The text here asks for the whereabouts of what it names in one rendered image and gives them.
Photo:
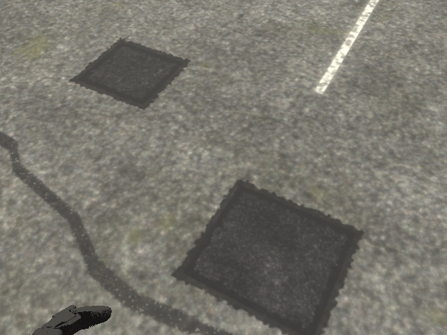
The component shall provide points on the left robot hand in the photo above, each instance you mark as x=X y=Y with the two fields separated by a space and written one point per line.
x=72 y=319

